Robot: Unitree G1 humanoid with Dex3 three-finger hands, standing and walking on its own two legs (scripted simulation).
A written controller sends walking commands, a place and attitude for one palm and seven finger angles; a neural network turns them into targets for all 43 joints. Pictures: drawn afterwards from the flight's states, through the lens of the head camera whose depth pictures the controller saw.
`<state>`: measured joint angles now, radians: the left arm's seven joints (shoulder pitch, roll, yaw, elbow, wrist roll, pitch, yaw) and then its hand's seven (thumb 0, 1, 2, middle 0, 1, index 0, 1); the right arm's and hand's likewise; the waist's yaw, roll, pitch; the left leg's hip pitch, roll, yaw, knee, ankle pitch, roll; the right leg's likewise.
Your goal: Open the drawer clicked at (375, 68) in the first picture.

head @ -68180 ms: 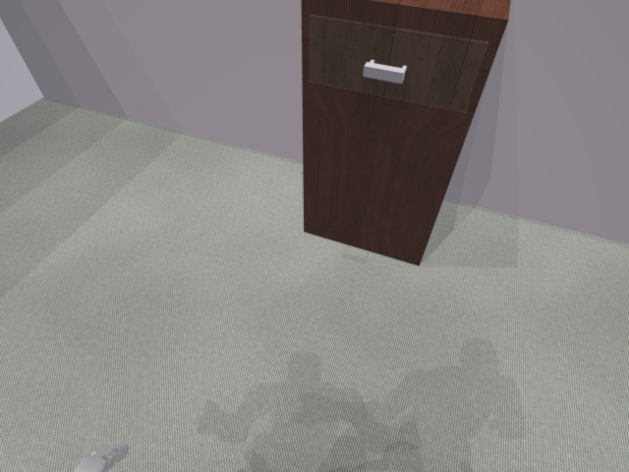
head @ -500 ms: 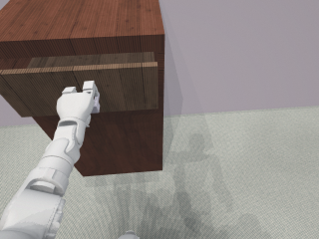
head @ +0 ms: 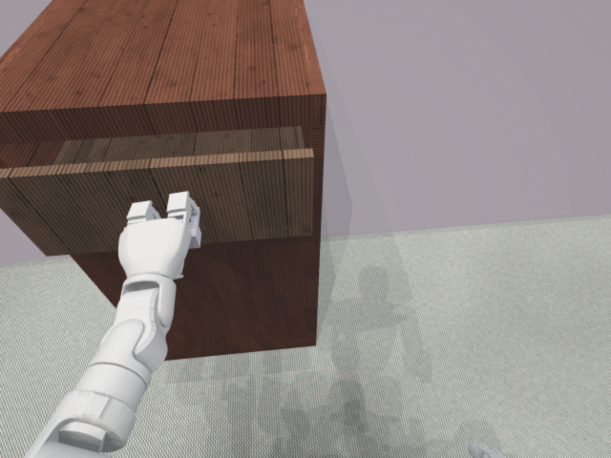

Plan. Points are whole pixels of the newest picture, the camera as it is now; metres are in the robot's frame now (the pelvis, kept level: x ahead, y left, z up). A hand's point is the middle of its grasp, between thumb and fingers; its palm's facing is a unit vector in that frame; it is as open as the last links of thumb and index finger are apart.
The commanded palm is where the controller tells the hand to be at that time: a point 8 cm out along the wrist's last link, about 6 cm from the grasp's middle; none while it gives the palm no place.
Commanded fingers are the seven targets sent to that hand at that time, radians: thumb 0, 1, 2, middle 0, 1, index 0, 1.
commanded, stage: pull the drawer open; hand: left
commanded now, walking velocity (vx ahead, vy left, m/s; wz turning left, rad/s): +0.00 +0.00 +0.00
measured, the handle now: (164, 226) +0.44 +0.23 +0.04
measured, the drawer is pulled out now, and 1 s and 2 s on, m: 0.07 0.10 0.17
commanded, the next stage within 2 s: relax the arm and regain balance in 0.66 s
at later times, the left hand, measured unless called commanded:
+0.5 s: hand (173, 247) +0.40 +0.21 +0.04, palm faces -0.01 -0.03 -1.00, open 8.8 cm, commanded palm +0.37 +0.20 +0.07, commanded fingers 0.00 0.90 0.90 -0.40 -1.35 -0.40 -1.35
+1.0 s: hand (174, 274) +0.34 +0.18 +0.07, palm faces +0.01 -0.79 -0.61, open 14.2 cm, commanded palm none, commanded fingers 0.00 -0.50 0.30 -0.15 -0.30 -0.15 -0.30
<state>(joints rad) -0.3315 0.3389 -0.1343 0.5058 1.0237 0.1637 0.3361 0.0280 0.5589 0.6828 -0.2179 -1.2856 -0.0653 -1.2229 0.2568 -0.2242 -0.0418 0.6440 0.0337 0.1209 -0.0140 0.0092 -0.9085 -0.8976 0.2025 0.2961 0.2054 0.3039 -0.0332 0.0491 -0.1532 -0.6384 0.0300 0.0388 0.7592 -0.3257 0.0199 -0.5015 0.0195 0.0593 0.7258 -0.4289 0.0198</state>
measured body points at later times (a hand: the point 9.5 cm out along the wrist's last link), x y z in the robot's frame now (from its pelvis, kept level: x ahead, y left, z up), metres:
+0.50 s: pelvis +0.00 -0.03 +0.00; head +0.05 -0.04 +0.44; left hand +0.40 +0.21 +0.09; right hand +0.15 -0.26 -0.14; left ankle +0.02 +0.11 -0.71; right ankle -0.05 -0.14 -0.71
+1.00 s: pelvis +0.01 -0.03 +0.02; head +0.00 -0.08 +0.47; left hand +0.33 +0.22 +0.10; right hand +0.06 -0.30 -0.14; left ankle +0.02 +0.11 -0.71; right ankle -0.05 -0.14 -0.71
